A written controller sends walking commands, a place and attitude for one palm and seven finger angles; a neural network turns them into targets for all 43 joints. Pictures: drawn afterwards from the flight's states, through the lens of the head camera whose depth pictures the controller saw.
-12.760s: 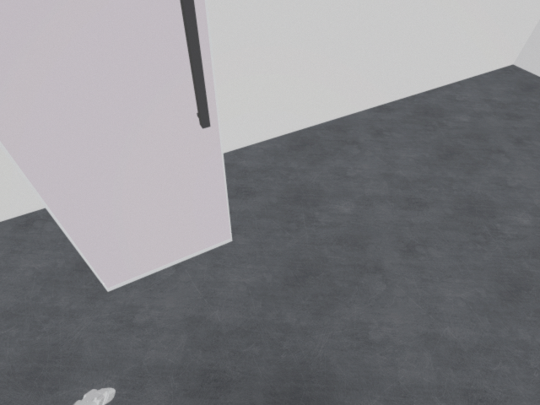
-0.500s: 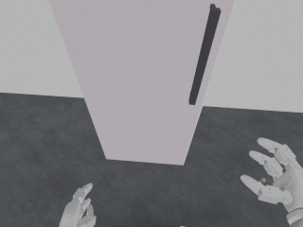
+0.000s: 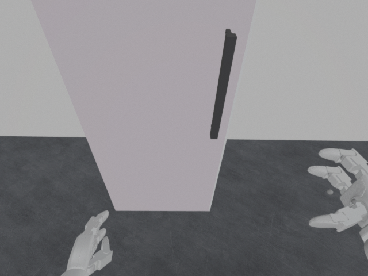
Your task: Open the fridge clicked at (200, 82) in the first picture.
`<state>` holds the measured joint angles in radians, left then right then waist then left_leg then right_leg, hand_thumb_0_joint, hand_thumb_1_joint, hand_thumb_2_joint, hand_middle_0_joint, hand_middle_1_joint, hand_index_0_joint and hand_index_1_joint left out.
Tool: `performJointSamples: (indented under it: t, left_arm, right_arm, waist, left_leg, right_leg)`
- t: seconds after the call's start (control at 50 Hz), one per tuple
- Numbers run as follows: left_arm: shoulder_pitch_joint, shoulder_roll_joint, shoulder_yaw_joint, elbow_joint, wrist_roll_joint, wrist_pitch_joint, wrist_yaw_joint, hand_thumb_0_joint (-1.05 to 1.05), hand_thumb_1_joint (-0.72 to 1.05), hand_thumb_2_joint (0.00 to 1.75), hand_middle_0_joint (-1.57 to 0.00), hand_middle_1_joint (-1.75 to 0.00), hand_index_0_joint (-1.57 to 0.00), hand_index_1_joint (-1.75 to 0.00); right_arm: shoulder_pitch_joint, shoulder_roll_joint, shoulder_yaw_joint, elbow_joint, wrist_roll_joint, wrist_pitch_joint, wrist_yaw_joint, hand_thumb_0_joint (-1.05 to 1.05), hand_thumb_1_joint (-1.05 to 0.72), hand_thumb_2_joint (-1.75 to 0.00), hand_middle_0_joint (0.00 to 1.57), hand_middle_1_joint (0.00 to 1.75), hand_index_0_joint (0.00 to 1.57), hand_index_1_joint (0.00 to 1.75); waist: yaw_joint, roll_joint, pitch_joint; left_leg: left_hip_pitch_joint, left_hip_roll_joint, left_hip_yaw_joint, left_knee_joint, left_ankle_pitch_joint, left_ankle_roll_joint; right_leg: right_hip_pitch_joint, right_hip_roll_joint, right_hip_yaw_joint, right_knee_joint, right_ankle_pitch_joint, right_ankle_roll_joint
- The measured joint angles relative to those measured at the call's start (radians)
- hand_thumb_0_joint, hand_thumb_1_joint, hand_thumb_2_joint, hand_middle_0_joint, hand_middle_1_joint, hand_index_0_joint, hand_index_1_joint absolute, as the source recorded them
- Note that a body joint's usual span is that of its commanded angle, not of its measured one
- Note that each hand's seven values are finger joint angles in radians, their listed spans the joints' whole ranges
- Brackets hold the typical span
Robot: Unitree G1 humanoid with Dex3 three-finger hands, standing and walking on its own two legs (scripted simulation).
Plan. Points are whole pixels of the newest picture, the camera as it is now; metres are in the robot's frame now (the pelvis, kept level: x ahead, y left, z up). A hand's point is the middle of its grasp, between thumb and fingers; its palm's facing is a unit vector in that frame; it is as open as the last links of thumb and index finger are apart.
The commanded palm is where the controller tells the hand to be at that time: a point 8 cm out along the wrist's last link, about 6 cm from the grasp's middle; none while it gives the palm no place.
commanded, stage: raise the hand to about handle height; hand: right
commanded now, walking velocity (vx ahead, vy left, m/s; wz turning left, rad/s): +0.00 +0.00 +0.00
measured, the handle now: (220, 91) +0.58 -0.09 +0.12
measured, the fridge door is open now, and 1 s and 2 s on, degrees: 0 0 0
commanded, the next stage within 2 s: move the hooked fingers beside the handle in 0.80 s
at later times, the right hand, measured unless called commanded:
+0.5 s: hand (326, 167) +0.28 -0.25 +0.16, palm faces +0.01 +1.00 -0.02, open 14.0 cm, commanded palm +0.25 -0.30 +0.17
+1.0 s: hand (329, 166) +0.28 -0.25 +0.16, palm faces +0.04 +1.00 -0.03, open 14.0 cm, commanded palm +0.27 -0.29 +0.17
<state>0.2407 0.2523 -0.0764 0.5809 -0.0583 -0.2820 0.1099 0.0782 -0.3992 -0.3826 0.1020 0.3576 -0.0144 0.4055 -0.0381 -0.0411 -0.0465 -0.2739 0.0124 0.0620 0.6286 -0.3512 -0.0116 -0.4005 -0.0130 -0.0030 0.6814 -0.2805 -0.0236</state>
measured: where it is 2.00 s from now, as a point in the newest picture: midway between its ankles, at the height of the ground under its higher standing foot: outside the picture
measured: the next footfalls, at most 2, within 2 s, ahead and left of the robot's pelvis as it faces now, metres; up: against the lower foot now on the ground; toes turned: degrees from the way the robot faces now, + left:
none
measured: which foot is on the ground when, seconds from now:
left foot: down 0.00-1.00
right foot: down 0.00-1.00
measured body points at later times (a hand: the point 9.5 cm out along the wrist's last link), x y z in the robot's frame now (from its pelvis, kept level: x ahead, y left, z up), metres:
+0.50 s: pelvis +0.00 +0.02 +0.01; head -0.01 +0.04 +0.46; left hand +0.18 +0.26 -0.06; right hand +0.27 -0.30 +0.16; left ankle -0.01 +0.13 -0.72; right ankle +0.05 -0.10 -0.72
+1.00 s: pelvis +0.00 +0.01 +0.01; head -0.01 +0.03 +0.46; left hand +0.19 +0.24 -0.06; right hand +0.27 -0.30 +0.17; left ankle -0.01 +0.13 -0.72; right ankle +0.05 -0.10 -0.72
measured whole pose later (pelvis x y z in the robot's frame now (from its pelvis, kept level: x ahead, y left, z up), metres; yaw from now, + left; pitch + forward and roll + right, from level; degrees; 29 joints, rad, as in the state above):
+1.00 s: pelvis +0.00 +0.01 +0.01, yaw +0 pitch -2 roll +1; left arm 0.25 0.26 -0.08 0.60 -0.07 -0.24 0.12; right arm -0.09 -0.42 -0.42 0.18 0.35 0.07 0.44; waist -0.05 -0.05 -0.02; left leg -0.19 0.00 0.06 0.53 -0.31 0.00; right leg -0.30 -0.02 0.00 0.57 -0.23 -0.01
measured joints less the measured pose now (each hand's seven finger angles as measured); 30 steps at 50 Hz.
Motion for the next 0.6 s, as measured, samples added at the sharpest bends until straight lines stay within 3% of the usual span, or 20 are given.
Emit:
performJointSamples:
  t: [0.06,0.22,0.36,0.48,0.6]
  left_arm:
    - [-0.001,0.003,-0.003,0.0,0.001,0.006,0.002,0.01,0.9,0.9,-0.2,-0.3,-0.2,-0.3]
    - [0.007,-0.001,-0.013,0.032,-0.001,0.02,0.009,0.01,0.9,0.9,-0.2,-0.3,-0.2,-0.31]
    - [0.01,0.017,-0.008,0.036,-0.014,0.036,0.013,0.01,0.9,0.9,-0.2,-0.3,-0.2,-0.31]
    - [0.013,0.026,0.007,0.029,-0.014,0.041,-0.001,0.01,0.9,0.9,-0.2,-0.3,-0.2,-0.3]
    - [0.019,0.025,0.017,0.023,-0.013,0.04,-0.002,0.01,0.9,0.9,-0.2,-0.3,-0.2,-0.3]
  right_arm:
    - [-0.014,-0.003,0.0,0.001,-0.009,0.032,0.012,-0.01,0.45,-0.33,0.3,1.17,0.3,1.17]
    - [-0.092,-0.033,-0.051,0.027,0.008,0.022,0.038,-0.01,0.49,-0.31,0.3,1.19,0.3,1.19]
    - [-0.176,-0.077,-0.065,0.128,0.004,0.099,0.073,-0.01,0.5,-0.3,0.3,1.2,0.3,1.2]
    - [-0.151,-0.056,-0.068,0.121,0.02,0.089,0.091,-0.01,0.5,-0.3,0.3,1.2,0.3,1.2]
    - [-0.131,-0.03,-0.073,0.092,0.006,0.079,0.053,-0.01,0.5,-0.3,0.3,1.2,0.3,1.2]
  waist:
    - [-0.007,-0.004,0.011]
    - [-0.014,-0.005,0.018]
    - [-0.006,-0.02,0.022]
    - [0.003,-0.014,0.013]
    - [0.002,-0.003,0.015]
  left_leg:
    - [0.018,-0.001,0.002,-0.02,0.009,0.003]
    - [0.07,-0.011,0.01,-0.069,0.026,0.015]
    - [0.077,-0.016,0.009,-0.089,0.038,0.022]
    - [0.061,-0.02,-0.006,-0.078,0.034,0.024]
    - [0.067,-0.021,-0.011,-0.074,0.028,0.025]
  right_leg:
    - [0.019,0.0,0.002,-0.022,0.011,0.003]
    - [0.071,-0.007,0.01,-0.073,0.031,0.016]
    - [0.084,-0.012,0.011,-0.103,0.047,0.024]
    - [0.081,-0.018,-0.004,-0.106,0.045,0.027]
    - [0.09,-0.02,-0.009,-0.104,0.039,0.027]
